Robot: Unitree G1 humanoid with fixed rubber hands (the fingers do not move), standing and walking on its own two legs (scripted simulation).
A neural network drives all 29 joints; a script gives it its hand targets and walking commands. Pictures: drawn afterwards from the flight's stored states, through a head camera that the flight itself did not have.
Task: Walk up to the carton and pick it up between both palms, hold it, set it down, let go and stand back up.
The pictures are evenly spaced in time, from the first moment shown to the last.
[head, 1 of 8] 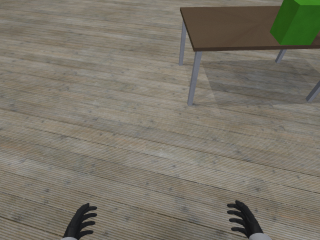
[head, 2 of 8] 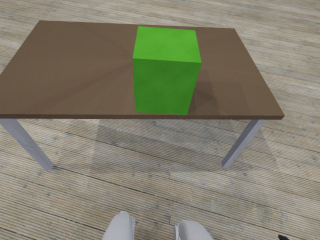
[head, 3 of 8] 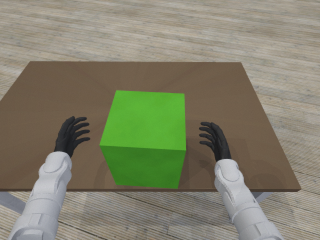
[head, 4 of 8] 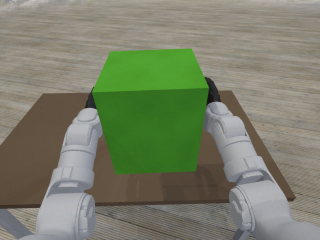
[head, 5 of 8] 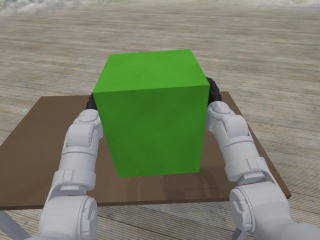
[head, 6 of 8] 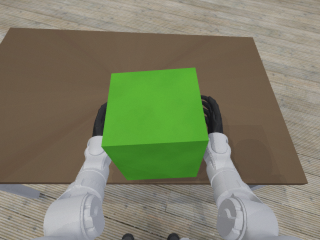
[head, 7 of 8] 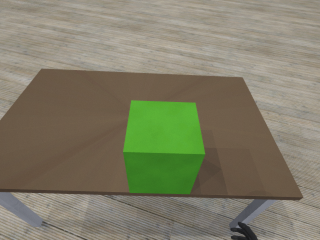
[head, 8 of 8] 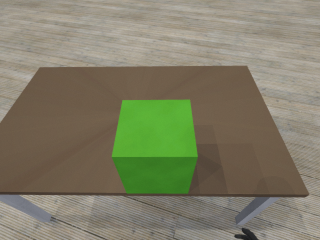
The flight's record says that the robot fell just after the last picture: no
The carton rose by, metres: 0.25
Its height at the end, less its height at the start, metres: +0.00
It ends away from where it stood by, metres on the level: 0.01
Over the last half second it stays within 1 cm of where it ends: yes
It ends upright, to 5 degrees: yes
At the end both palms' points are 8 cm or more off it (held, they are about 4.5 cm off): yes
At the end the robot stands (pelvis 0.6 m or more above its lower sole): yes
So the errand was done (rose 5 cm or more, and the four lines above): yes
